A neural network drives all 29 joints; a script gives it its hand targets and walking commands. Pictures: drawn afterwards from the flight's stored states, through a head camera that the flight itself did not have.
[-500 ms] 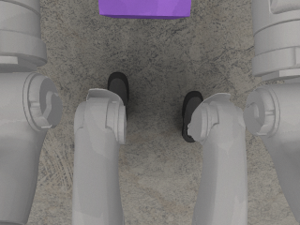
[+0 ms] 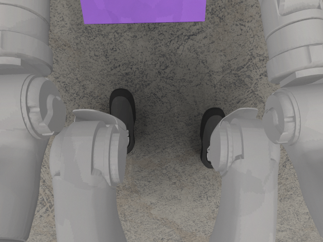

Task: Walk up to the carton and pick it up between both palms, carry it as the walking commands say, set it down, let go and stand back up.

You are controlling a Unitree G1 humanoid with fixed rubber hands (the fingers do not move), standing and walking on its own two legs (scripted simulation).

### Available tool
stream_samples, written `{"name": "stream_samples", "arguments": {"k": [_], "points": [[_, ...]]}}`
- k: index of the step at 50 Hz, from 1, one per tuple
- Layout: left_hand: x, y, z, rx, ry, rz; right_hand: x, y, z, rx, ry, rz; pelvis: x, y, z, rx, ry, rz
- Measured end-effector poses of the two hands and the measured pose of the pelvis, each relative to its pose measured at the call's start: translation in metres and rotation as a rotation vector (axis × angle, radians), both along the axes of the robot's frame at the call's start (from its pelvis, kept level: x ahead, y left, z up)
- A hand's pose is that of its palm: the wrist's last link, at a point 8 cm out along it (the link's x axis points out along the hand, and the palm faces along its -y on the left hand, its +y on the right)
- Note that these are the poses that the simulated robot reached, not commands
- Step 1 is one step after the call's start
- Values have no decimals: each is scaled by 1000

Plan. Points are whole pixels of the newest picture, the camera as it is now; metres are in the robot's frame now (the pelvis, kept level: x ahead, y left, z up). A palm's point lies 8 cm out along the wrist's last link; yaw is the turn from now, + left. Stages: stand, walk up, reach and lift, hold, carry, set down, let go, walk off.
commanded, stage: reach and lift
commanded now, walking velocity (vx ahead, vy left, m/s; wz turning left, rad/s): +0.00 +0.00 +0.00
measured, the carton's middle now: out of the picture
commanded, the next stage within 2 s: none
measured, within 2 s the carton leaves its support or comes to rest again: leaves its support in 1.62 s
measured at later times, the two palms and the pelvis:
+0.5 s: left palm out of the picture +0.56 +0.24 -0.20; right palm out of the picture +0.57 -0.08 -0.21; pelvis +0.00 +0.00 -0.01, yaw +0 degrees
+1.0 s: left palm out of the picture +0.56 +0.23 -0.20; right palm out of the picture +0.56 -0.06 -0.22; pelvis +0.00 +0.00 -0.01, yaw +0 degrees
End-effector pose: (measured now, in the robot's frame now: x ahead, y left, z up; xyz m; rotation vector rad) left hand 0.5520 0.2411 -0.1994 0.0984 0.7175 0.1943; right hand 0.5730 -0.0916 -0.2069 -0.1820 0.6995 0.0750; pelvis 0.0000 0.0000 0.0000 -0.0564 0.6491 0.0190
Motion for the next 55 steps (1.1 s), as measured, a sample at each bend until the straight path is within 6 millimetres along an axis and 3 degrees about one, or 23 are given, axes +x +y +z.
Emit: {"name": "stream_samples", "arguments": {"k": [19, 35, 55], "points": [[2, 7, 1, 14, -19, 7, -1, 7, -5, 10, -6, 33, 0, -3, -8, 12, -8, -11], [7, -15, 1, -26, -30, -10, -9, 34, -9, 73, 12, 54, 0, -3, -8, 11, -8, -12], [7, -15, 0, -96, 2, -15, -9, 32, -10, 149, 56, -29, 0, -2, -11, 10, -19, -16]]}}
